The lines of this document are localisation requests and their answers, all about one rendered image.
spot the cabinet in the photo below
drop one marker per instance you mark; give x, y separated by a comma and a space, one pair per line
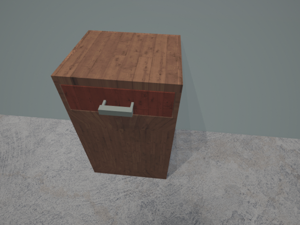
134, 146

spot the drawer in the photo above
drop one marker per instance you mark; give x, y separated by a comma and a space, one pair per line
146, 102

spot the handle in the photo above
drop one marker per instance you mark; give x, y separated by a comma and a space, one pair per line
115, 110

